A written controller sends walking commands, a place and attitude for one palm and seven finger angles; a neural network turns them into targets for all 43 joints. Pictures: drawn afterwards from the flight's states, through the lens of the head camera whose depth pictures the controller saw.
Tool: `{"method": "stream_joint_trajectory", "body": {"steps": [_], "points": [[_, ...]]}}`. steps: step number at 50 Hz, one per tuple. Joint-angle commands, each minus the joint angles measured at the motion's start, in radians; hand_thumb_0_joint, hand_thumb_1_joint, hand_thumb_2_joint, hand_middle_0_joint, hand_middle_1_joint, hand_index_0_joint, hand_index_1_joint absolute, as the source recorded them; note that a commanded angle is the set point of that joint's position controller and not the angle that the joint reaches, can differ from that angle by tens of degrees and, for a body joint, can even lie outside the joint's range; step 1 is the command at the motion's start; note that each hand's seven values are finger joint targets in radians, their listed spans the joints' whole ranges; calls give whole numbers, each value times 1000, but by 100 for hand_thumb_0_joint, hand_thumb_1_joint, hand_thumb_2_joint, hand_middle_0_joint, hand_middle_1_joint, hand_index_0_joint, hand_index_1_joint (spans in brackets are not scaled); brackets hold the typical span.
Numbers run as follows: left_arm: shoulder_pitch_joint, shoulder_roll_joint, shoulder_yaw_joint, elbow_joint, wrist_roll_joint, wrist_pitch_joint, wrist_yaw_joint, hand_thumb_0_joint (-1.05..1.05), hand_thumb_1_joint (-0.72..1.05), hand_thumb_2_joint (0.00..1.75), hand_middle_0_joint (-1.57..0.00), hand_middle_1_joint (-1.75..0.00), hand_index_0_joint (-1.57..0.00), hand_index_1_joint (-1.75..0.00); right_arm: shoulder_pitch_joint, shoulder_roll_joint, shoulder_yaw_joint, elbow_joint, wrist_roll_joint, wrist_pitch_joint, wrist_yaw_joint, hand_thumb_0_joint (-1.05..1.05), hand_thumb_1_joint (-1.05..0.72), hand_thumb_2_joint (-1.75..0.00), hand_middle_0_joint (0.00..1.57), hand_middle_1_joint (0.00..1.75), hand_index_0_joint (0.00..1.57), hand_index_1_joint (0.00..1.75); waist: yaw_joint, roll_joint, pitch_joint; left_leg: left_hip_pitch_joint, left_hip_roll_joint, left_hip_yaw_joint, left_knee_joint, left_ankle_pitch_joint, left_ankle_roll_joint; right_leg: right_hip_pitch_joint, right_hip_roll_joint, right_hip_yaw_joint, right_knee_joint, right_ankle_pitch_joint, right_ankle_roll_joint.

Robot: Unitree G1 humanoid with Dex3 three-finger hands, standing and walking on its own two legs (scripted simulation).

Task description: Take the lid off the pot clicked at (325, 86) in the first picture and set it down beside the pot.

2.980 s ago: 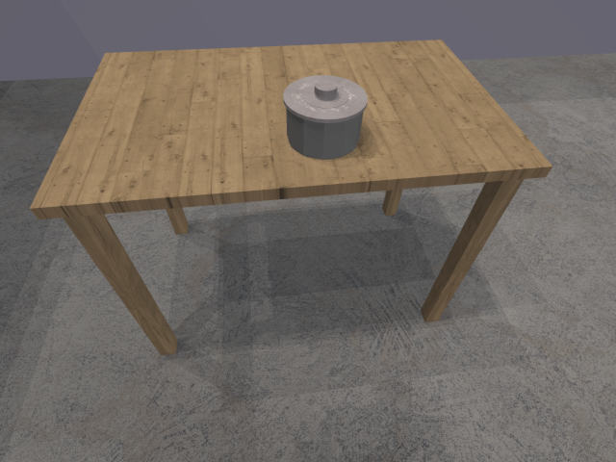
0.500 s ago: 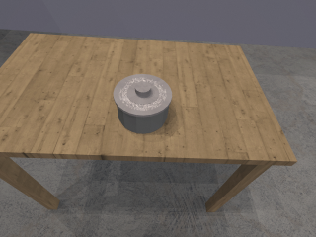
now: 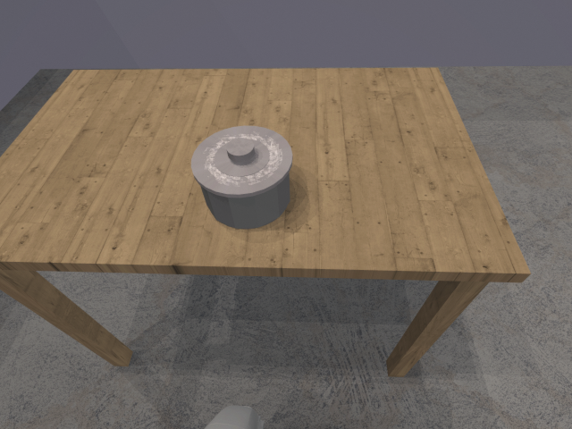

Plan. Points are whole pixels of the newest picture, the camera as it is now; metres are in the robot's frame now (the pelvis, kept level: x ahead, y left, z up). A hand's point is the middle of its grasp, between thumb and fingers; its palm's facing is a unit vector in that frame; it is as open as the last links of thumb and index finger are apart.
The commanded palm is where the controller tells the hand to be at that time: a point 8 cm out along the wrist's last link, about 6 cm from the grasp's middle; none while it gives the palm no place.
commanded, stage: come to a stop and stand still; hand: left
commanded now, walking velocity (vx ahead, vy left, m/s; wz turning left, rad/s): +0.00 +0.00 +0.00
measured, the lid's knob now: (240, 149) +0.51 +0.13 +0.09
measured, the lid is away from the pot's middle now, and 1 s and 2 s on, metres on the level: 0.00 0.00 0.00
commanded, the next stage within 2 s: look again from close up in 0.70 s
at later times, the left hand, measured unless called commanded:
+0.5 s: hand out of the picture +0.01 +0.29 -0.18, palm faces +0.01 -0.98 -0.20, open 7.4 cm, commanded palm none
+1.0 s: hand out of the picture -0.06 +0.26 -0.19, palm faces +0.03 -0.99 -0.15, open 7.4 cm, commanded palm none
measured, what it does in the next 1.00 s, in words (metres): steps to the left: left foot, then right foot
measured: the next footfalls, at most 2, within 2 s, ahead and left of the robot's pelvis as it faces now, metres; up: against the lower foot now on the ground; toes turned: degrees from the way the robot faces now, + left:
left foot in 0.16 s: +0.03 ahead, +0.15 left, +0.00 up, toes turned +0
right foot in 0.60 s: -0.03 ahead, -0.02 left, +0.00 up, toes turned -2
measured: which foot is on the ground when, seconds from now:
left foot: up 0.00-0.14, down 0.16-1.00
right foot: down 0.00-0.16, up 0.18-0.58, down 0.60-1.00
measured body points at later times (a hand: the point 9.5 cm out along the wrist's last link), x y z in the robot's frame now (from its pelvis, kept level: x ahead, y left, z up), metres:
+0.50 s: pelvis -0.03 +0.10 +0.00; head -0.02 +0.12 +0.45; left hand +0.01 +0.34 -0.16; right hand -0.03 -0.13 -0.15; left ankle -0.01 +0.15 -0.74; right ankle -0.06 -0.03 -0.71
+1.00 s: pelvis -0.05 +0.11 -0.01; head -0.05 +0.12 +0.44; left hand -0.06 +0.31 -0.17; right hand -0.05 -0.12 -0.16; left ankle -0.01 +0.15 -0.74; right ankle -0.07 -0.01 -0.74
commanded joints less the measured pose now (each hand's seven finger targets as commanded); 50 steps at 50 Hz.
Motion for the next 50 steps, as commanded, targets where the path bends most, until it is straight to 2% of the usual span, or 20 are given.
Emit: {"method": "stream_joint_trajectory", "body": {"steps": [1, 4, 6, 7, 8, 9, 10, 13, 15, 22, 26, 29, 32, 34, 39, 40, 41, 42, 45, 50], "points": [[13, 252, 55, -56, 7, -4, 4, 0, 90, 90, -20, -30, -20, -30, -14, -2, 4, -87, 13, -45, 6, 0, -90, -90, 20, 30, 20, 30, 7, -278, -80, 82, 3, 58, -237, -23, 17, 38, -187, 223, -222, 5, -171], [-35, 251, 60, -65, 3, 6, -5, 0, 90, 90, -20, -30, -20, -30, 89, 3, 6, -52, 17, -70, 0, 0, -90, -90, 20, 30, 20, 30, -35, -262, -73, 271, -23, 94, -469, 58, 34, -60, -147, 189, -199, -78, -125], [-47, 203, 47, -59, -7, 16, -10, 0, 90, 90, -20, -30, -20, -30, 173, -19, 8, -19, 17, -88, -8, 0, -90, -90, 20, 30, 20, 30, -72, -118, -93, 431, 19, 57, -665, 122, 36, -154, -73, 120, -61, -180, -68], [-22, 140, 34, -68, -13, 22, -11, 0, 90, 90, -20, -30, -20, -30, 175, -87, -6, -27, 7, -94, -12, 0, -90, -90, 20, 30, 20, 30, -75, 157, -60, 408, 178, -168, -790, -14, 78, -260, 13, 46, 124, -250, -30], [-15, 97, 24, -70, -15, 24, -7, 0, 90, 90, -20, -30, -20, -30, 143, -149, -14, -57, -1, -87, -17, 0, -90, -90, 20, 30, 20, 30, -72, 347, -12, 230, 327, -373, -921, -105, 153, -263, 89, -32, 275, -363, 12], [-32, 114, 24, -60, -13, 27, -6, 0, 90, 90, -20, -30, -20, -30, 93, -141, -4, -68, -10, -79, -19, 0, -90, -90, 20, 30, 20, 30, -57, 262, 47, 82, 337, -369, -950, -160, 209, -209, 66, 27, 368, -322, -5], [-37, 118, 27, -32, -5, 27, -7, 0, 90, 90, -20, -30, -20, -30, 63, -79, 12, -57, -11, -90, -27, 0, -90, -90, 20, 30, 20, 30, -38, 268, 49, 64, 271, -313, -971, -139, 190, -180, 56, 53, 411, -248, -4], [5, 119, 27, 23, -6, 19, -21, 0, 90, 90, -20, -30, -20, -30, 49, -32, 33, -37, 0, -104, -40, 0, -90, -90, 20, 30, 20, 30, -5, 152, 0, 201, 202, -191, -897, 127, 182, -204, 57, 43, 490, -145, -2], [9, 109, 20, 38, -11, 15, -19, 0, 90, 90, -20, -30, -20, -30, 102, -18, 32, -13, 6, -111, -46, 0, -90, -90, 20, 30, 20, 30, -19, 129, -50, 293, 182, -144, -868, 282, 177, -196, 63, 28, 476, -120, 9], [-47, 78, -1, 46, -18, 17, -12, 0, 90, 90, -20, -30, -20, -30, 212, -14, 38, 53, 1, -111, -60, 0, -90, -90, 20, 30, 20, 30, -63, 101, -69, 409, 242, -218, -851, 421, 231, -113, 46, 7, 234, -234, -3], [-19, 65, -5, 82, -22, 16, -6, 0, 90, 90, -20, -30, -20, -30, 228, -5, 39, 82, 2, -112, -60, 0, -90, -90, 20, 30, 20, 30, -53, 37, -50, 340, 234, -237, -853, 342, 217, 7, 53, 12, 71, -180, -24], [40, 58, -8, 118, -24, 1, 2, 0, 90, 90, -20, -30, -20, -30, 222, 17, 46, 101, 11, -116, -57, 0, -90, -90, 20, 30, 20, 30, -35, -11, -50, 252, 173, -179, -814, 225, 146, 157, 25, 43, -150, 11, -40], [41, 70, -14, 129, -29, -9, 5, 0, 90, 90, -20, -30, -20, -30, 221, 50, 55, 110, 16, -118, -49, 0, -90, -90, 20, 30, 20, 30, -49, -16, 0, 256, 94, -115, -799, 190, 82, 90, -46, 115, -161, 17, -94], [36, 47, -17, 137, -31, -23, 7, 0, 90, 90, -20, -30, -20, -30, 246, 41, 52, 134, 10, -118, -48, 0, -90, -90, 20, 30, 20, 30, -58, -101, -52, 325, 102, -90, -753, 291, 101, 94, -20, 109, -157, 83, -85], [51, 32, -22, 148, -31, -19, 8, 0, 90, 90, -20, -30, -20, -30, 247, 49, 54, 158, 11, -116, -50, 0, -90, -90, 20, 30, 20, 30, -57, 4, -16, 330, 120, -113, -796, 217, 107, 55, 4, 81, -149, 26, -67], [57, 50, -46, 148, -5, -43, 36, 0, 90, 90, -20, -30, -20, -30, 197, -11, 67, 72, 16, -122, -39, 0, -90, -90, 20, 30, 20, 30, -51, -57, 72, 201, 138, -77, -662, 411, 93, 50, 9, 34, -114, 55, -51], [98, 49, -39, 144, -20, -38, 29, 0, 90, 90, -20, -30, -20, -30, 163, 31, 66, 78, 16, -124, -37, 0, -90, -90, 20, 30, 20, 30, -18, 39, -3, 263, 100, -63, -634, 521, 83, 90, -6, 49, -103, 185, -91], [106, 56, -39, 141, -29, -39, 25, 0, 90, 90, -20, -30, -20, -30, 205, 55, 64, 79, 10, -129, -43, 0, -90, -90, 20, 30, 20, 30, -42, 37, -38, 276, 118, -91, -657, 445, 85, 101, -24, 65, -89, 102, -107], [95, 45, -41, 120, -27, -42, 18, 0, 90, 90, -20, -30, -20, -30, 189, 31, 55, 58, 11, -115, -43, 0, -90, -90, 20, 30, 20, 30, -46, 46, -33, 219, 111, -114, -671, 186, 114, 85, -3, 77, -90, -28, -113], [95, 35, -40, 94, -19, -43, 12, 0, 90, 90, -20, -30, -20, -30, 175, 24, 47, 35, 10, -107, -37, 0, -90, -90, 20, 30, 20, 30, -55, 10, 15, 194, 101, -129, -683, 75, 118, 14, 5, 91, -98, -96, -117]]}}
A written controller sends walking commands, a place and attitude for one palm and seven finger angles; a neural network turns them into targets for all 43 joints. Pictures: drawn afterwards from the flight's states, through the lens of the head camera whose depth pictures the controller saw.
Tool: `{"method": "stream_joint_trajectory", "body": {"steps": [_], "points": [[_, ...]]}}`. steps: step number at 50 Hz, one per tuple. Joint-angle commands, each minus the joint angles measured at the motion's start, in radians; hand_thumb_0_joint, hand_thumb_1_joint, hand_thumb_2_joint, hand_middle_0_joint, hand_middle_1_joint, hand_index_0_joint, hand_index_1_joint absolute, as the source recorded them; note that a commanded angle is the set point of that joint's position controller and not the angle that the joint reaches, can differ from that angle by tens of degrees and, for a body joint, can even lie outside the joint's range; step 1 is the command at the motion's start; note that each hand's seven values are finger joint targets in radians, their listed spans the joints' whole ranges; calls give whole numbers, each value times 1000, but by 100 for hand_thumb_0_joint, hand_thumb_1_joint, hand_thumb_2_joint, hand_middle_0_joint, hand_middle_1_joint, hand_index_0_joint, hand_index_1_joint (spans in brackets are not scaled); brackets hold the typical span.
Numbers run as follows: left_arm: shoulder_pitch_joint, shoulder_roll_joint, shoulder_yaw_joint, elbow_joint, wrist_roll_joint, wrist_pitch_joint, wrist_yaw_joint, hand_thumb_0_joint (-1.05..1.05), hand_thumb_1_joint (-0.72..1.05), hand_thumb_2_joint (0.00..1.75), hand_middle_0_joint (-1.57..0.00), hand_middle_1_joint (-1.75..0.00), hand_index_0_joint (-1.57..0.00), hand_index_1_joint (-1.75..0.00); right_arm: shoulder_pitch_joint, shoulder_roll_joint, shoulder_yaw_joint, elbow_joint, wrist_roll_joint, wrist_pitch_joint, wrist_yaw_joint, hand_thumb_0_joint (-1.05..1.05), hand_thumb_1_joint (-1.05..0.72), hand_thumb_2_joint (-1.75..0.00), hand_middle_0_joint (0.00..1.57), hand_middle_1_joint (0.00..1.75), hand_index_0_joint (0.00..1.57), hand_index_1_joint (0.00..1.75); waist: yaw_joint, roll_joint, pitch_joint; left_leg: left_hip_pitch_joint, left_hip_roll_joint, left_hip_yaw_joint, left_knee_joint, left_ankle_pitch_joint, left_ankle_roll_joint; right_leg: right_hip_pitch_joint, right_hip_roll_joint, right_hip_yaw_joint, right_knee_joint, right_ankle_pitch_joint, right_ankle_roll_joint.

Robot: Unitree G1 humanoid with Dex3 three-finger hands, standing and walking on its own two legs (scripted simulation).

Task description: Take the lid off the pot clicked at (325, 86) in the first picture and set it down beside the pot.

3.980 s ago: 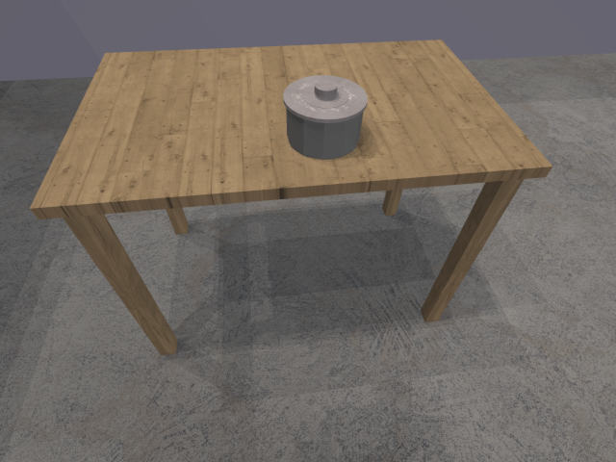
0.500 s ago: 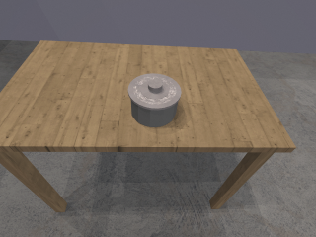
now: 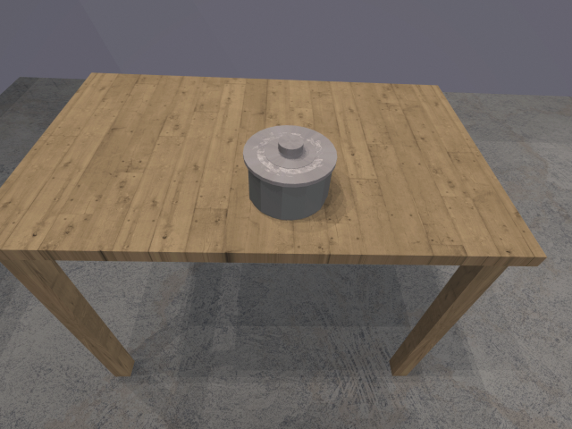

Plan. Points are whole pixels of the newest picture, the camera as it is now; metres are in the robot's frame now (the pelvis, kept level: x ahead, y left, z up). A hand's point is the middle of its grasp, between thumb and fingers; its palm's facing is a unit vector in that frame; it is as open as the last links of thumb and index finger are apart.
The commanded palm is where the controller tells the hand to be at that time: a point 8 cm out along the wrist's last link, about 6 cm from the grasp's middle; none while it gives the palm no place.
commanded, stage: look again from close up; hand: left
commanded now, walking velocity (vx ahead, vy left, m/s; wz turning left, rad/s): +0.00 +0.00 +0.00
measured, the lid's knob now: (290, 144) +0.56 +0.03 +0.10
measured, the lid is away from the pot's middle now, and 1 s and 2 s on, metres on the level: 0.00 0.00 0.00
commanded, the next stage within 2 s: shuffle to correct the standing spot in 0.52 s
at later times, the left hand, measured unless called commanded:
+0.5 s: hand out of the picture -0.04 +0.17 -0.18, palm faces +0.03 -0.99 -0.14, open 7.4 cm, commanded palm none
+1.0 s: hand out of the picture -0.04 +0.18 -0.18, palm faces +0.02 -0.99 -0.13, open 7.4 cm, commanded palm none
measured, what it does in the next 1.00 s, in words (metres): stands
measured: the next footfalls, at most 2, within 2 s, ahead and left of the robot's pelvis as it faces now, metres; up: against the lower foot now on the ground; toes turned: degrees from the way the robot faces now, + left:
right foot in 1.18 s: +0.02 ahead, -0.15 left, +0.00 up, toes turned -2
right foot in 1.76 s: +0.11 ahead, -0.26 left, +0.00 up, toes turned +0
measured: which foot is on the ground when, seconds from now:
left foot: down 0.00-1.00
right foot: down 0.00-0.82, up 0.84-1.00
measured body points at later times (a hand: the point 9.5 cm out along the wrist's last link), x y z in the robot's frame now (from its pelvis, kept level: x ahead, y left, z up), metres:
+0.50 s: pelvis -0.01 +0.01 +0.00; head -0.02 +0.05 +0.45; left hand -0.04 +0.23 -0.17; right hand +0.03 -0.22 -0.13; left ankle +0.03 +0.05 -0.73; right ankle -0.02 -0.12 -0.73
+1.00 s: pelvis -0.02 +0.01 +0.01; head -0.01 +0.05 +0.45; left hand -0.04 +0.23 -0.17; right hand -0.02 -0.21 -0.14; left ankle +0.03 +0.05 -0.73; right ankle -0.04 -0.13 -0.71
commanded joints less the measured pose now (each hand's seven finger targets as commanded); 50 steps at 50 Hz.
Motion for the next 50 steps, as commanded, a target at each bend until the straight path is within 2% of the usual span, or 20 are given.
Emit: {"method": "stream_joint_trajectory", "body": {"steps": [1, 3, 5, 6, 9, 11, 15, 16, 20, 29, 31, 33, 35, 36, 38, 42, 45, 46, 47, 50], "points": [[61, 103, 17, -49, 3, -17, 6, 0, 90, 90, -20, -30, -20, -30, 17, -94, -26, -78, 0, -13, -3, 0, -90, -90, 20, 30, 20, 30, 0, -4, 62, -8, 161, -218, -136, -92, -43, -117, -95, 116, -82, 1, -85], [78, 96, 15, -48, 5, -17, 6, 0, 90, 90, -20, -30, -20, -30, 8, -104, -28, -81, -1, -17, -2, 0, -90, -90, 20, 30, 20, 30, 1, 17, 66, -7, 164, -223, -152, -105, -42, -123, -90, 122, -78, 9, -80], [89, 98, 12, -49, 5, -17, 5, 0, 90, 90, -20, -30, -20, -30, 0, -109, -26, -85, 2, -19, -1, 0, -90, -90, 20, 30, 20, 30, 6, -2, 72, -18, 165, -224, -165, -112, -39, -112, -87, 120, -84, 17, -72], [91, 105, 14, -52, 7, -16, 3, 0, 90, 90, -20, -30, -20, -30, -2, -107, -26, -89, 2, -22, -1, 0, -90, -90, 20, 30, 20, 30, 10, -12, 51, -6, 169, -228, -165, -96, -36, -99, -85, 108, -78, 37, -71], [103, 101, 11, -55, 7, -14, 3, 0, 90, 90, -20, -30, -20, -30, -15, -117, -27, -91, 3, -23, -1, 0, -90, -90, 20, 30, 20, 30, 10, 12, 71, -12, 170, -233, -185, -130, -38, -112, -83, 113, -84, 28, -65], [105, 110, 12, -62, 8, -13, 1, 0, 90, 90, -20, -30, -20, -30, -16, -116, -26, -96, 3, -25, 0, 0, -90, -90, 20, 30, 20, 30, 15, -2, 60, -13, 176, -238, -194, -128, -33, -96, -78, 98, -79, 47, -60], [119, 110, 9, -65, 8, -13, 1, 0, 90, 90, -20, -30, -20, -30, -27, -123, -25, -91, 5, -29, 1, 0, -90, -90, 20, 30, 20, 30, 19, 14, 51, -7, 178, -239, -213, -128, -34, -86, -83, 101, -87, 59, -51], [118, 115, 11, -68, 10, -12, 0, 0, 90, 90, -20, -30, -20, -30, -26, -116, -25, -92, 6, -30, 0, 0, -90, -90, 20, 30, 20, 30, 23, -18, 49, -13, 180, -238, -211, -120, -30, -75, -80, 92, -88, 69, -50], [122, 115, 10, -69, 7, -13, 0, 0, 90, 90, -20, -30, -20, -30, -26, -121, -26, -83, 6, -30, 1, 0, -90, -90, 20, 30, 20, 30, 18, 1, 43, 7, 176, -232, -217, -118, -37, -89, -89, 108, -100, 63, -50], [124, 120, 8, -59, 8, -8, -2, 0, 90, 90, -20, -30, -20, -30, -17, -121, -27, -57, 9, -32, 1, 0, -90, -90, 20, 30, 20, 30, 26, 19, 45, 1, 188, -248, -265, -146, -36, -64, -87, 87, -101, 72, -37], [120, 125, 9, -57, 9, -7, -3, 0, 90, 90, -20, -30, -20, -30, -6, -116, -27, -54, 10, -32, -1, 0, -90, -90, 20, 30, 20, 30, 28, -4, 48, -3, 192, -253, -274, -146, -34, -58, -84, 78, -100, 75, -37], [120, 115, 7, -48, 7, -5, -4, 0, 90, 90, -20, -30, -20, -30, -7, -120, -29, -40, 8, -30, -1, 0, -90, -90, 20, 30, 20, 30, 21, 3, 53, -10, 202, -281, -302, -232, -34, -63, -74, 63, -90, 29, -28], [121, 113, 8, -43, 10, -1, -7, 0, 90, 90, -20, -30, -20, -30, 0, -128, -36, -34, 8, -25, -2, 0, -90, -90, 20, 30, 20, 30, 18, 30, 51, -6, 220, -320, -332, -323, -26, -79, -57, 42, -61, -24, -22], [114, 120, 9, -46, 13, 1, -9, 0, 90, 90, -20, -30, -20, -30, 10, -128, -39, -34, 10, -25, -3, 0, -90, -90, 20, 30, 20, 30, 18, 17, 50, -9, 234, -346, -344, -353, -15, -87, -50, 30, -44, -41, -20], [116, 112, 12, -46, 16, 8, -11, 0, 90, 90, -20, -30, -20, -30, 12, -139, -47, -28, 7, -20, -5, 0, -90, -90, 20, 30, 20, 30, 17, 35, 65, -33, 251, -387, -367, -422, 1, -109, -39, 20, 4, -78, -19], [108, 105, 16, -47, 15, 15, -17, 0, 90, 90, -20, -30, -20, -30, 39, -138, -58, -21, 3, -23, -9, 0, -90, -90, 20, 30, 20, 30, 10, 29, 50, 4, 283, -427, -375, -402, 39, -176, -36, 31, 111, -111, -23], [98, 101, 21, -43, 14, 20, -20, 0, 90, 90, -20, -30, -20, -30, 49, -137, -67, -14, -2, -25, -9, 0, -90, -90, 20, 30, 20, 30, 3, 49, 35, 26, 310, -433, -391, -390, 51, -233, -39, 50, 234, -135, -26], [83, 101, 23, -52, 15, 18, -22, 0, 90, 90, -20, -30, -20, -30, 59, -127, -68, -17, -3, -30, -11, 0, -90, -90, 20, 30, 20, 30, 1, 20, 40, 32, 318, -438, -386, -354, 63, -252, -45, 61, 244, -137, -29], [79, 95, 24, -54, 14, 17, -23, 0, 90, 90, -20, -30, -20, -30, 56, -133, -70, -18, -5, -30, -10, 0, -90, -90, 20, 30, 20, 30, 2, 17, 34, 35, 327, -423, -381, -335, 72, -255, -51, 61, 249, -141, -29], [70, 83, 26, -52, 11, 14, -26, 0, 90, 90, -20, -30, -20, -30, 54, -127, -74, -16, -8, -30, -7, 0, -90, -90, 20, 30, 20, 30, -2, 38, 22, 35, 314, -370, -371, -288, 66, -229, -47, 47, 219, -132, -29]]}}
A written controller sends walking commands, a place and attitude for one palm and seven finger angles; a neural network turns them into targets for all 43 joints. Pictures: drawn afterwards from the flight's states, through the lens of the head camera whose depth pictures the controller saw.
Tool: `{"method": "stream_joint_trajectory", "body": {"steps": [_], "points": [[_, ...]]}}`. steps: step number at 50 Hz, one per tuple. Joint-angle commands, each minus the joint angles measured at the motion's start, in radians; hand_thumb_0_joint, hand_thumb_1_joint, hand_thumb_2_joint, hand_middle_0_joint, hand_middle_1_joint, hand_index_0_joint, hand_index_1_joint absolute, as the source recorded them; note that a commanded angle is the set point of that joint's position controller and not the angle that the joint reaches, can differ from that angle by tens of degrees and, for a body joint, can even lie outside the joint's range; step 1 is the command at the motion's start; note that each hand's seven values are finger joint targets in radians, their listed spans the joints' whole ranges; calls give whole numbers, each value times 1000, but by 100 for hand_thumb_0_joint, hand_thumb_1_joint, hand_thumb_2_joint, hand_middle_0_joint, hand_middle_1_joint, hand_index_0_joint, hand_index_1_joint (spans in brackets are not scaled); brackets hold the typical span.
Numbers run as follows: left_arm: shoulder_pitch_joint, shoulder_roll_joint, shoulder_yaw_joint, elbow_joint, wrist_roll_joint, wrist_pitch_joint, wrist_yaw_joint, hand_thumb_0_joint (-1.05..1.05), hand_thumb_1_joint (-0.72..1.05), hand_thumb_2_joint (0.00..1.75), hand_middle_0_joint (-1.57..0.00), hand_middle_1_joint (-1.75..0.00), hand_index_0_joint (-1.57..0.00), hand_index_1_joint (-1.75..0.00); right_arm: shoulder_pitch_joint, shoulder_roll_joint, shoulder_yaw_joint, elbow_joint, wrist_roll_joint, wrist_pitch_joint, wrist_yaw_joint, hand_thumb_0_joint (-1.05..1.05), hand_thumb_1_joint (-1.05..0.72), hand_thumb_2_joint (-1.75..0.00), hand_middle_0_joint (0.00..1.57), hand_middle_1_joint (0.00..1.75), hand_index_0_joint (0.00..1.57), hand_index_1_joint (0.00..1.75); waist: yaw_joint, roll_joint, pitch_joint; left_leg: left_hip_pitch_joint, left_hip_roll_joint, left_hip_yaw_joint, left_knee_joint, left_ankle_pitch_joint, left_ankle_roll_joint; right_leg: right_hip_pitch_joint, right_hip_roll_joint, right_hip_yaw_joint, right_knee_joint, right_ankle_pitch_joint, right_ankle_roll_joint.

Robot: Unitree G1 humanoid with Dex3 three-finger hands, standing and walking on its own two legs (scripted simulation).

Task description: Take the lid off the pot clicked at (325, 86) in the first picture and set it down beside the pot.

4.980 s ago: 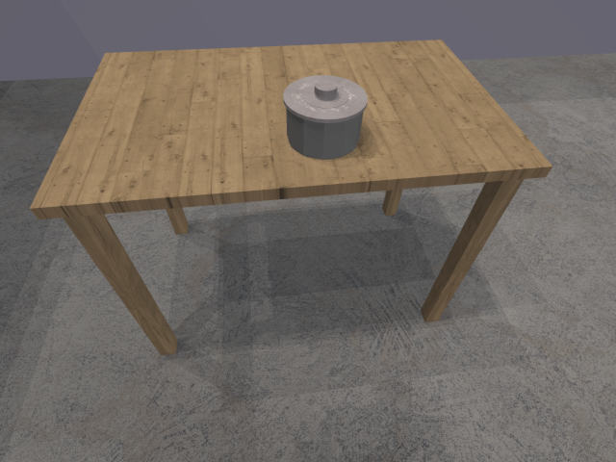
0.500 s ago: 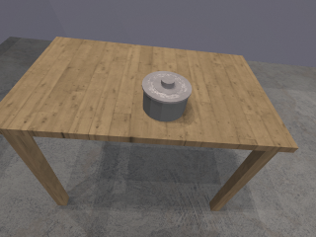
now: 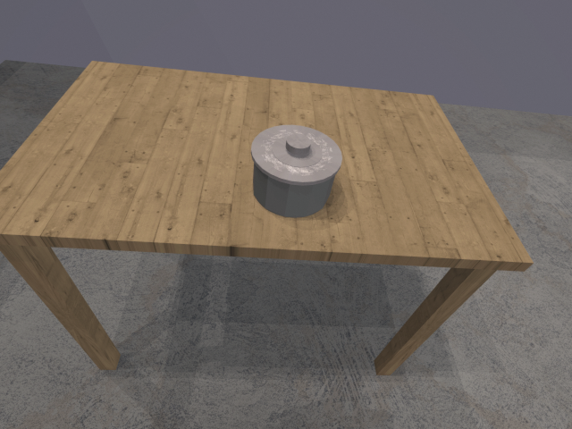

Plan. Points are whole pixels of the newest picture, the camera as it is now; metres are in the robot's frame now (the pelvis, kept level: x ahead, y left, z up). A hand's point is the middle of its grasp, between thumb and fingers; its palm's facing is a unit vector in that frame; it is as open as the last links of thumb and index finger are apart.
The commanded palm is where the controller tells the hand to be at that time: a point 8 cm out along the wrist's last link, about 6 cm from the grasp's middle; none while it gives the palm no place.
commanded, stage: shuffle to correct the standing spot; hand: left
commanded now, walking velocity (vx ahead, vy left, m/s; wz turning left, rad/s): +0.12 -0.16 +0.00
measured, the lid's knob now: (298, 144) +0.58 +0.02 +0.09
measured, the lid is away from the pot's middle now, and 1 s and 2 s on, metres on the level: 0.00 0.00 0.00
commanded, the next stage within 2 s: come to a stop and stand still in 0.68 s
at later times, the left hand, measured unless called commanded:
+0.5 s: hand out of the picture +0.03 +0.10 -0.20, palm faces +0.04 -1.00 -0.08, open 7.4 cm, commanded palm none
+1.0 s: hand out of the picture +0.15 +0.04 -0.19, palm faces +0.07 -0.99 -0.15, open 7.3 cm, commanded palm none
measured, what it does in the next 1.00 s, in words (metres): steps to the right: right foot, then right foot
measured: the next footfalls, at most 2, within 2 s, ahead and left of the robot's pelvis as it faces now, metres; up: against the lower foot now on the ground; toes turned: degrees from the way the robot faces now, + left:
right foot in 0.18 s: +0.03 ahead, -0.17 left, +0.00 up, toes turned -2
right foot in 0.76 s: +0.12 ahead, -0.27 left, +0.00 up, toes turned +0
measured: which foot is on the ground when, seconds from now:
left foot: down 0.00-0.76, up 0.78-0.98, down 1.00-1.00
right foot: up 0.00-0.16, down 0.18-0.40, up 0.42-0.74, down 0.76-1.00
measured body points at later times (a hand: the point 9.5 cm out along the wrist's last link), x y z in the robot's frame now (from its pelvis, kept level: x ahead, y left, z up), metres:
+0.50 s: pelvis +0.05 -0.05 -0.01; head +0.07 -0.01 +0.44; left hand +0.03 +0.15 -0.19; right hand +0.04 -0.27 -0.15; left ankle +0.05 +0.03 -0.74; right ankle +0.00 -0.16 -0.69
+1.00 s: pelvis +0.13 -0.13 -0.01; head +0.15 -0.10 +0.44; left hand +0.15 +0.09 -0.18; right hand +0.18 -0.38 -0.15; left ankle +0.17 -0.05 -0.74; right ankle +0.12 -0.25 -0.74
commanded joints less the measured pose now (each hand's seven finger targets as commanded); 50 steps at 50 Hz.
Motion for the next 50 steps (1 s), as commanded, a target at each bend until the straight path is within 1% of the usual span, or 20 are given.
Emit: {"method": "stream_joint_trajectory", "body": {"steps": [1, 5, 8, 13, 17, 18, 20, 21, 24, 26, 33, 36, 37, 38, 39, 40, 41, 44, 48, 50], "points": [[34, 21, 2, -38, -5, -23, -1, 0, 90, 90, -20, -30, -20, -30, 51, -155, -45, -46, -4, -17, -15, 0, -90, -90, 20, 30, 20, 30, -6, 97, 73, 6, 343, -375, -236, -364, 37, -80, -21, 17, -12, 0, -9], [76, 7, 7, -21, -6, -19, -6, 0, 90, 90, -20, -30, -20, -30, 36, -170, -53, -44, -4, -8, -15, 0, -90, -90, 20, 30, 20, 30, 9, 149, 74, -72, 313, -332, -211, -457, 4, 37, 5, -19, -134, 48, -8], [105, 20, 13, -13, -6, -24, -4, 0, 90, 90, -20, -30, -20, -30, 34, -144, -51, -45, 0, -2, -14, 0, -90, -90, 20, 30, 20, 30, 19, 91, 79, -159, 245, -268, -130, -464, -47, 168, -1, 1, -301, 86, -22], [76, 84, 30, -37, -9, -33, 8, 0, 90, 90, -20, -30, -20, -30, 10, -75, -40, -69, -2, 0, -6, 0, -90, -90, 20, 30, 20, 30, 10, -122, 121, -188, 79, -15, 289, -264, -97, 61, -211, 250, -486, -203, -141], [17, 56, 24, -49, -11, -40, 4, 0, 90, 90, -20, -30, -20, -30, 57, -44, -30, -54, -2, -7, -6, 0, -90, -90, 20, 30, 20, 30, -31, 20, 145, -25, 110, -42, 186, -225, -88, -65, -151, 128, -344, -30, -123], [11, 37, 18, -47, -11, -40, 0, 0, 90, 90, -20, -30, -20, -30, 84, -49, -28, -44, -6, -13, -8, 0, -90, -90, 20, 30, 20, 30, -35, 94, 153, 13, 149, -126, 82, -230, -72, -96, -90, 69, -253, 14, -92], [11, 6, 13, -61, -9, -46, -8, 0, 90, 90, -20, -30, -20, -30, 174, -151, -50, -28, -16, -21, -22, 0, -90, -90, 20, 30, 20, 30, -52, 307, 114, 132, 389, -498, -132, -190, 42, -209, 33, -90, 41, -17, -20], [-28, 28, 17, -78, 0, -37, -7, 0, 90, 90, -20, -30, -20, -30, 212, -172, -58, -23, -18, -21, -27, 0, -90, -90, 20, 30, 20, 30, -66, 320, 140, 142, 447, -578, -179, -121, 98, -289, 23, -49, 219, -137, -19], [-75, 34, 28, -84, -4, -44, -10, 0, 90, 90, -20, -30, -20, -30, 182, -133, -41, -27, -16, -38, -35, 0, -90, -90, 20, 30, 20, 30, -35, 141, 99, 163, 433, -451, -117, 227, 104, -326, -30, 45, 368, -48, -13], [-79, 12, 25, -86, -14, -42, -19, 0, 90, 90, -20, -30, -20, -30, 138, -129, -40, -46, -14, -48, -36, 0, -90, -90, 20, 30, 20, 30, -16, 126, 52, 168, 401, -342, -107, 295, 80, -287, -40, 31, 328, -6, -1], [-131, 4, 31, -110, -16, -31, -34, 0, 90, 90, -20, -30, -20, -30, 81, -154, -52, -59, -20, -30, -25, 0, -90, -90, 20, 30, 20, 30, -16, 231, 58, 46, 342, -209, -99, 83, 8, -84, -24, -55, 6, 79, 16], [-18, 54, 46, -73, -18, -45, -30, 0, 90, 90, -20, -30, -20, -30, 75, -157, -60, -61, -16, -17, -16, 0, -90, -90, 20, 30, 20, 30, 33, 83, -4, -59, 267, -146, 74, -57, -65, 193, 5, -72, -259, 236, 20], [41, 109, 58, -58, -13, -51, -21, 0, 90, 90, -20, -30, -20, -30, 83, -126, -54, -68, -8, -15, -11, 0, -90, -90, 20, 30, 20, 30, 57, -77, -41, -204, 179, -53, 247, -210, -100, 359, -116, 80, -315, 257, -13], [87, 185, 72, -53, -8, -50, -11, 0, 90, 90, -20, -30, -20, -30, 61, -83, -45, -95, -3, -9, -11, 0, -90, -90, 20, 30, 20, 30, 68, -313, -27, -370, 81, 52, 464, -470, -133, 413, -296, 319, -384, 346, -114], [109, 178, 67, -61, -9, -48, -5, 0, 90, 90, -20, -30, -20, -30, 2, -113, -49, -110, -6, -1, -14, 0, -90, -90, 20, 30, 20, 30, 95, -260, -10, -386, 105, -8, 633, -538, -127, 350, -325, 357, -406, 360, -196], [61, 149, 59, -77, -5, -43, -1, 0, 90, 90, -20, -30, -20, -30, -8, -95, -50, -119, -7, -4, -8, 0, -90, -90, 20, 30, 20, 30, 62, -138, 46, -394, 116, -14, 684, -477, -127, 299, -288, 288, -387, 405, -212], [24, 119, 60, -76, -10, -55, 8, 0, 90, 90, -20, -30, -20, -30, 4, -80, -46, -110, -3, -1, -10, 0, -90, -90, 20, 30, 20, 30, 42, -178, 0, -351, 134, -33, 676, -444, -134, 274, -279, 327, -380, 477, -205], [-69, 87, 37, -99, -5, -61, 17, 0, 90, 90, -20, -30, -20, -30, 7, -50, -25, -76, 9, 5, -12, 0, -90, -90, 20, 30, 20, 30, 4, -41, 5, -161, 135, -33, 506, -358, -155, 135, -244, 181, -332, 719, -179], [-107, 147, 45, -108, -14, -47, 24, 0, 90, 90, -20, -30, -20, -30, 38, -49, -15, -65, 19, 16, -11, 0, -90, -90, 20, 30, 20, 30, -19, 16, 30, 68, 101, -4, 128, -91, -167, 38, -222, 139, -259, 690, -113], [-100, 126, 40, -112, -21, -35, 22, 0, 90, 90, -20, -30, -20, -30, 14, -110, -25, -86, 17, 7, -15, 0, -90, -90, 20, 30, 20, 30, -2, 91, 27, 153, 180, -79, 34, 208, -127, -4, -151, 93, -181, 566, -48]]}}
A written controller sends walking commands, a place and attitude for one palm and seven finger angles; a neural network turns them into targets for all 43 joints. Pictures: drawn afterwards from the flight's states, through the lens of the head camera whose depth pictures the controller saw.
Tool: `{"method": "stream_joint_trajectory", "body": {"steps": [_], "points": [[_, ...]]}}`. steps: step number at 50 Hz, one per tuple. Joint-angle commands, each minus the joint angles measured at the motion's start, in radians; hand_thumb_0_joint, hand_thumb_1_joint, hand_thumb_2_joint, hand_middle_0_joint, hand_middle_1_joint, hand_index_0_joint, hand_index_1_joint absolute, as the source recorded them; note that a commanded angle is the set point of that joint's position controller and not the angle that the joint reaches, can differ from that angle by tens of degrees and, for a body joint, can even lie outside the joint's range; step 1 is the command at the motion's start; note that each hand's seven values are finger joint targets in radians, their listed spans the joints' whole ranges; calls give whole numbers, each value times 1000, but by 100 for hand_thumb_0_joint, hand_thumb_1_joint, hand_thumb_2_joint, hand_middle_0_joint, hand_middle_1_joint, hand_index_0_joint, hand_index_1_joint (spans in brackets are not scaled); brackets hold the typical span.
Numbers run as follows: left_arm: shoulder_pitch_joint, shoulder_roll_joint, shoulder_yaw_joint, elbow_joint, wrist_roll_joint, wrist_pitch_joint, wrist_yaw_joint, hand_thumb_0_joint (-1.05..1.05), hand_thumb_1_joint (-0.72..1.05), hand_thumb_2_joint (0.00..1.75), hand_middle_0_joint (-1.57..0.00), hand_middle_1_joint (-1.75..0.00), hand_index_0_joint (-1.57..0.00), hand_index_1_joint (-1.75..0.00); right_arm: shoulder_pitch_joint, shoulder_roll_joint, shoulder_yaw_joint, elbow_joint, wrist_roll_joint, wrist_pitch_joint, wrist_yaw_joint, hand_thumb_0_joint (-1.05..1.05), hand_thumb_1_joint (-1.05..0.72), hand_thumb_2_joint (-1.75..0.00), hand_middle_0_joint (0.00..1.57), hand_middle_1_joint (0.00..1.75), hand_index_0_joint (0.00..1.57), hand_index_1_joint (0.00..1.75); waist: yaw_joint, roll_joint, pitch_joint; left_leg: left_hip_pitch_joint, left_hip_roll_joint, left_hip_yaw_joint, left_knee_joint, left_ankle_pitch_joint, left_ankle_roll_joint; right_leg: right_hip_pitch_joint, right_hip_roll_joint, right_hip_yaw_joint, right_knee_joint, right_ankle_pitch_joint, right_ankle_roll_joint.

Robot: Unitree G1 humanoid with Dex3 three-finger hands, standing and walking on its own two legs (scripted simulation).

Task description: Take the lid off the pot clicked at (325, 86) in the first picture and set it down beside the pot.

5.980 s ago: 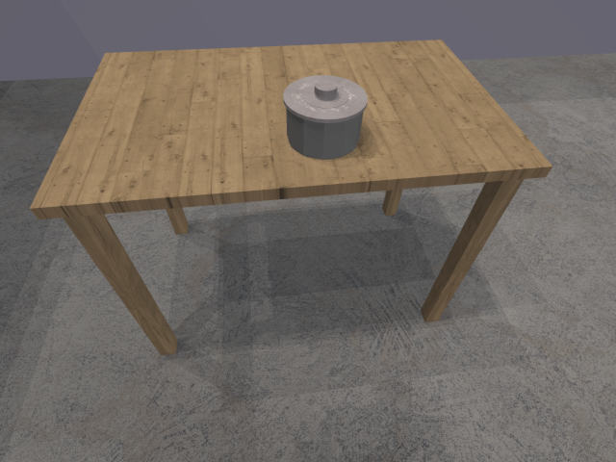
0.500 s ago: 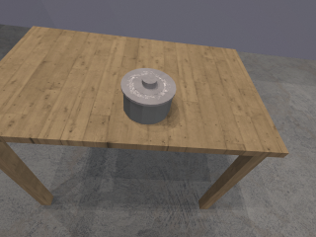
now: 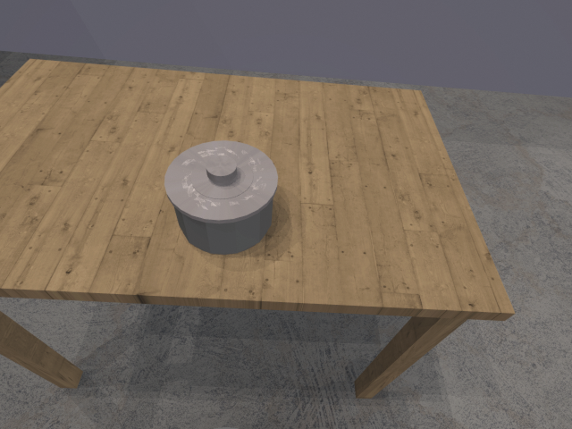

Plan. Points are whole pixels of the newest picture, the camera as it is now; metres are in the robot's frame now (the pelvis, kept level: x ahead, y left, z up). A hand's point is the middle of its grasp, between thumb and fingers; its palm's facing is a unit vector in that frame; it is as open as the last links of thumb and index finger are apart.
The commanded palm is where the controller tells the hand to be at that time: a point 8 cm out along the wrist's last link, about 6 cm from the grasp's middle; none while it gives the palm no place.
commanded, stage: come to a stop and stand still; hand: left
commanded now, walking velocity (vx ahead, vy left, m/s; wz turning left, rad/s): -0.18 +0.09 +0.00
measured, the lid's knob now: (221, 169) +0.45 +0.14 +0.10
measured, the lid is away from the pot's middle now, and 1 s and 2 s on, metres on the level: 0.00 0.00 0.00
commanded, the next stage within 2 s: look again from close up in 0.70 s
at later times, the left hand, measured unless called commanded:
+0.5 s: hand out of the picture +0.00 +0.18 -0.16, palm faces +0.05 -0.96 -0.29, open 7.4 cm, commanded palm none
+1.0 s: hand out of the picture -0.03 +0.15 -0.18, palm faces +0.01 -0.99 -0.15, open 7.4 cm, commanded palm none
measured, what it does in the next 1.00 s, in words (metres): stands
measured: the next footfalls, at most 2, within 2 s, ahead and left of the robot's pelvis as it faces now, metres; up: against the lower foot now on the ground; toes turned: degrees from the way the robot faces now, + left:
none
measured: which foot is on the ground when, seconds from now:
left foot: down 0.00-1.00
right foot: down 0.00-1.00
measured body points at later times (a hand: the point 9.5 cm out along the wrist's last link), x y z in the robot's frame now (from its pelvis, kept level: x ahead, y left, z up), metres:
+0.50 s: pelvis -0.03 -0.02 -0.01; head -0.04 -0.04 +0.44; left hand +0.00 +0.23 -0.14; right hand +0.06 -0.25 -0.16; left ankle +0.04 +0.07 -0.73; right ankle -0.05 -0.13 -0.73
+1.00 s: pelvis -0.03 -0.01 +0.00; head -0.01 +0.02 +0.45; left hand -0.03 +0.21 -0.17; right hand -0.04 -0.22 -0.14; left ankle +0.04 +0.07 -0.73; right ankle -0.05 -0.13 -0.73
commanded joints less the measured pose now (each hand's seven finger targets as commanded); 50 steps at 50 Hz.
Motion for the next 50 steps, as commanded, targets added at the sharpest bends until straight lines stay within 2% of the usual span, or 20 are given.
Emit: {"method": "stream_joint_trajectory", "body": {"steps": [1, 2, 3, 4, 8, 11, 13, 14, 15, 16, 17, 19, 20, 21, 23, 26, 28, 36, 47, 50], "points": [[23, 127, 21, -63, -18, -6, 15, 0, 90, 90, -20, -30, -20, -30, 78, -79, -8, -38, -3, -5, -5, 0, -90, -90, 20, 30, 20, 30, 10, 110, -66, 223, 169, -169, -188, 572, 81, -100, -129, 87, 0, 298, -31], [43, 109, 17, -59, -18, 3, 21, 0, 90, 90, -20, -30, -20, -30, 68, -110, -8, -55, -9, 1, -9, 0, -90, -90, 20, 30, 20, 30, 20, 124, -40, 160, 215, -203, -199, 632, 126, -65, -99, 61, -1, 115, -11], [45, 103, 12, -50, -12, 15, 25, 0, 90, 90, -20, -30, -20, -30, 47, -104, -6, -61, -11, 4, -10, 0, -90, -90, 20, 30, 20, 30, 26, 222, -20, 106, 231, -235, -256, 630, 153, -25, -85, 38, 51, -54, -4], [52, 109, 10, -38, -9, 23, 25, 0, 90, 90, -20, -30, -20, -30, 18, -92, 1, -68, -10, 4, -11, 0, -90, -90, 20, 30, 20, 30, 35, 245, -26, 93, 233, -244, -289, 636, 177, -7, -82, 24, 110, -131, 5], [70, 107, 11, -34, -8, 33, 24, 0, 90, 90, -20, -30, -20, -30, -13, -116, -6, -101, -15, 7, -11, 0, -90, -90, 20, 30, 20, 30, 37, 156, -115, 189, 247, -238, -273, 720, 221, -52, -79, 34, 223, -206, 14], [77, 90, 5, -33, -7, 25, 23, 0, 90, 90, -20, -30, -20, -30, -18, -124, -12, -104, -13, 9, -4, 0, -90, -90, 20, 30, 20, 30, 35, 52, -157, 209, 233, -216, -250, 616, 207, -15, -81, 29, 116, -127, 20], [97, 88, 2, -32, -4, 13, 25, 0, 90, 90, -20, -30, -20, -30, -16, -117, -13, -98, -8, 12, 0, 0, -90, -90, 20, 30, 20, 30, 35, 15, -157, 203, 185, -204, -202, 438, 152, 21, -91, 45, -91, 19, 22], [118, 105, -10, -42, 7, -18, 48, 0, 90, 90, -20, -30, -20, -30, -19, -175, -20, -154, 6, -7, 1, 0, -90, -90, 20, 30, 20, 30, 0, 99, -224, 347, 175, -171, -6, 816, 103, -72, -106, 84, -77, 177, 23], [74, 156, 2, -106, -3, -20, 43, 0, 90, 90, -20, -30, -20, -30, 23, -130, -13, -169, -3, -5, 17, 0, -90, -90, 20, 30, 20, 30, -13, 85, -250, 194, 155, -185, -49, 523, 94, -19, -116, 107, -51, 95, -19], [63, 169, 2, -113, -9, -17, 32, 0, 90, 90, -20, -30, -20, -30, -25, -124, -14, -184, -15, 1, 24, 0, -90, -90, 20, 30, 20, 30, 8, 202, -247, 187, 118, -187, -100, 383, 84, -14, -131, 117, -43, 90, -50], [66, 173, 6, -118, -9, -21, 32, 0, 90, 90, -20, -30, -20, -30, -38, -120, -10, -202, -16, 11, 21, 0, -90, -90, 20, 30, 20, 30, -3, 63, -203, 127, 114, -175, -68, 272, 92, -16, -124, 128, -54, 81, -56], [31, 162, 2, -140, -5, -27, 30, 0, 90, 90, -20, -30, -20, -30, -12, -94, -8, -203, -17, 21, 27, 0, -90, -90, 20, 30, 20, 30, -24, -158, -71, 3, 43, -86, -6, 42, 64, -71, -203, 212, -130, 68, -99], [11, 167, -2, -149, -3, -31, 29, 0, 90, 90, -20, -30, -20, -30, 0, -84, -5, -195, -20, 23, 31, 0, -90, -90, 20, 30, 20, 30, -34, -190, -26, 8, 18, -57, 15, -17, 49, -129, -235, 240, -156, 51, -122], [3, 181, 1, -158, -1, -30, 26, 0, 90, 90, -20, -30, -20, -30, 16, -74, -3, -195, -21, 27, 32, 0, -90, -90, 20, 30, 20, 30, -33, -180, -19, 49, 14, -49, 35, -39, 39, -182, -260, 245, -171, 10, -147], [-13, 185, -2, -175, 1, -24, 26, 0, 90, 90, -20, -30, -20, -30, 48, -70, 0, -181, -21, 26, 34, 0, -90, -90, 20, 30, 20, 30, -57, -108, 38, 93, 25, -49, 10, -26, 36, -286, -230, 212, -172, -122, -134], [26, 173, -10, -164, -4, -13, 19, 0, 90, 90, -20, -30, -20, -30, 57, -84, 10, -169, -23, 13, 34, 0, -90, -90, 20, 30, 20, 30, -24, -21, 73, 32, 71, -124, -127, -43, 64, -249, -126, 127, -106, -203, -74], [67, 160, -11, -159, -3, -6, 19, 0, 90, 90, -20, -30, -20, -30, 58, -103, 11, -168, -25, 16, 30, 0, -90, -90, 20, 30, 20, 30, -8, 1, 110, -66, 86, -161, -176, -157, 78, -217, -103, 129, -114, -292, -69], [104, 153, -20, -122, -9, -11, 12, 0, 90, 90, -20, -30, -20, -30, 128, -79, 29, -118, -20, -9, 20, 0, -90, -90, 20, 30, 20, 30, 3, 44, -9, -25, 96, -159, -199, -88, 76, -106, -103, 126, -121, -187, -69], [158, 98, -36, -39, -9, -12, 10, 0, 90, 90, -20, -30, -20, -30, 164, -68, 34, -56, -9, -22, 7, 0, -90, -90, 20, 30, 20, 30, 11, 99, -4, -3, 132, -202, -265, -66, 92, -51, -81, 79, -121, -58, -42], [169, 82, -39, -20, -7, -16, 11, 0, 90, 90, -20, -30, -20, -30, 164, -58, 32, -45, -8, -23, 5, 0, -90, -90, 20, 30, 20, 30, 7, 71, -12, 29, 126, -193, -257, -30, 92, -54, -90, 84, -132, -25, -40]]}}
